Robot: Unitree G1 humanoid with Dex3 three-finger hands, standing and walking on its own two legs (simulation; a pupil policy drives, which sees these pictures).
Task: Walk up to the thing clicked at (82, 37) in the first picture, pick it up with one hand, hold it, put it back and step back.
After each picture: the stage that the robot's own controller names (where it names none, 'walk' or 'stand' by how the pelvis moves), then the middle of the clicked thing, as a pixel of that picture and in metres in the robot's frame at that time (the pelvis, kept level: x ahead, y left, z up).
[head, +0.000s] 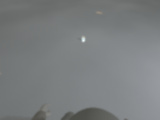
stand; (83, 38) +1.88 +0.22 -0.72
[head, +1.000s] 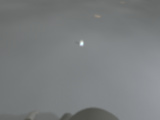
walk; (81, 43) +1.74 +0.20 -0.71
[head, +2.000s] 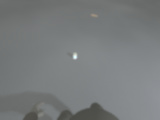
walk; (75, 55) +1.14 +0.22 -0.72
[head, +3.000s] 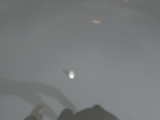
walk; (71, 74) +0.71 +0.22 -0.71
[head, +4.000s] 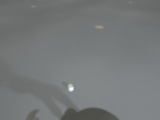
walk; (70, 87) +0.53 +0.25 -0.70
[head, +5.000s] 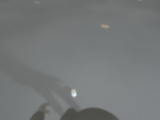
stand; (73, 93) +0.42 +0.19 -0.70
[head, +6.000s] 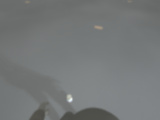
stand; (69, 98) +0.35 +0.21 -0.71
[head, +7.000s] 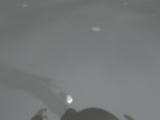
stand; (69, 99) +0.34 +0.22 -0.72
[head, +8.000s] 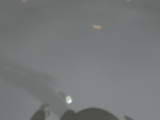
stand; (68, 99) +0.32 +0.22 -0.72
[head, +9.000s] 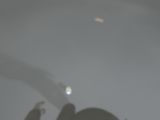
walk; (68, 90) +0.38 +0.17 -0.71
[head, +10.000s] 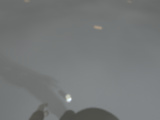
stand; (68, 97) +0.34 +0.22 -0.72
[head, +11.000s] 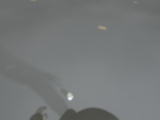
stand; (69, 96) +0.36 +0.21 -0.72
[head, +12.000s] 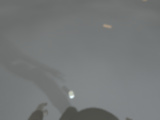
stand; (71, 94) +0.37 +0.20 -0.71
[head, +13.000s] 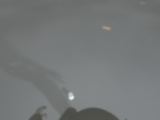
stand; (70, 95) +0.36 +0.20 -0.71
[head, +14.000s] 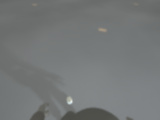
stand; (69, 100) +0.33 +0.22 -0.72
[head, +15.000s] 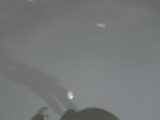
stand; (70, 95) +0.37 +0.23 -0.72
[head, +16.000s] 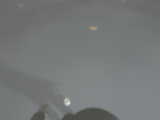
stand; (66, 101) +0.30 +0.25 -0.72
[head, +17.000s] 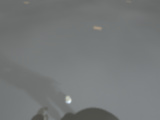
stand; (68, 99) +0.33 +0.23 -0.73
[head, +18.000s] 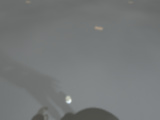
stand; (68, 99) +0.33 +0.22 -0.73
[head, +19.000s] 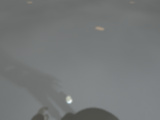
go down; (68, 99) +0.33 +0.22 -0.73
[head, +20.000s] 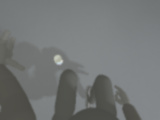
go down; (58, 60) +0.41 +0.26 -0.34
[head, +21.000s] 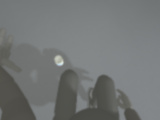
approach; (59, 60) +0.41 +0.26 -0.31
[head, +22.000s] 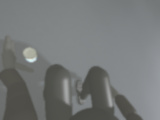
close in; (30, 55) +0.39 +0.30 -0.22
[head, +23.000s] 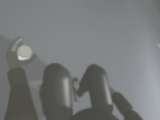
close; (24, 53) +0.39 +0.30 -0.22
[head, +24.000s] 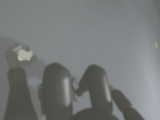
lift; (25, 55) +0.37 +0.29 -0.23
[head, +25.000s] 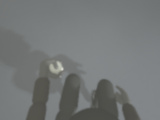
lift; (57, 69) +0.31 +0.23 -0.05
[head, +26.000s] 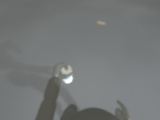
hold; (67, 74) +0.32 +0.16 +0.01
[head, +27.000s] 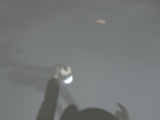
hold; (66, 75) +0.32 +0.17 -0.01
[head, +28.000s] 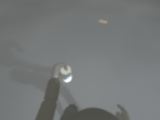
hold; (66, 73) +0.32 +0.17 +0.00
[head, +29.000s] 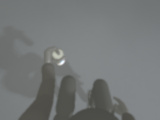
crouch; (59, 57) +0.42 +0.22 -0.10
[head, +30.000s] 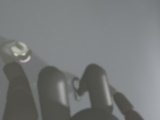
lower; (21, 52) +0.40 +0.30 -0.22
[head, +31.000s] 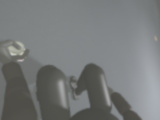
lower; (18, 51) +0.40 +0.30 -0.22
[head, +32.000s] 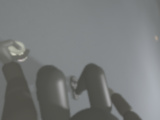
lower; (18, 51) +0.40 +0.30 -0.22
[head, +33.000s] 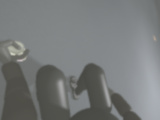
lower; (18, 51) +0.40 +0.30 -0.22
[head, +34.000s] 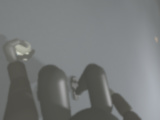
loosen; (23, 51) +0.40 +0.29 -0.23
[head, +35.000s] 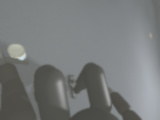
withdraw; (17, 53) +0.39 +0.29 -0.23
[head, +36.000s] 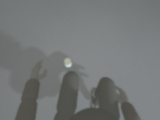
walk; (67, 62) +0.43 +0.22 -0.36
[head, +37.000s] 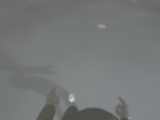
stand; (71, 97) +0.35 +0.17 -0.66
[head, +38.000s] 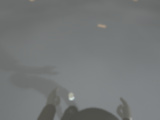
stand; (71, 96) +0.37 +0.19 -0.66
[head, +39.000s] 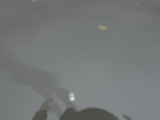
stand; (71, 96) +0.36 +0.18 -0.70
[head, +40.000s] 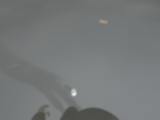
walk; (73, 92) +0.38 +0.18 -0.72
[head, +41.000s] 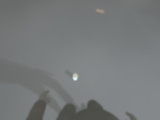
walk; (75, 76) +0.55 +0.12 -0.71
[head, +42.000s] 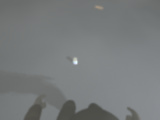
walk; (75, 60) +0.84 +0.21 -0.70
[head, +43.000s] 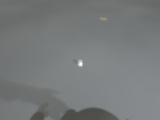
stand; (80, 63) +0.99 +0.18 -0.71
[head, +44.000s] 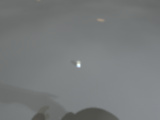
stand; (78, 64) +0.99 +0.21 -0.73
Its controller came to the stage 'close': yes
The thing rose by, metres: 0.71
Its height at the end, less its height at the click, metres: +0.00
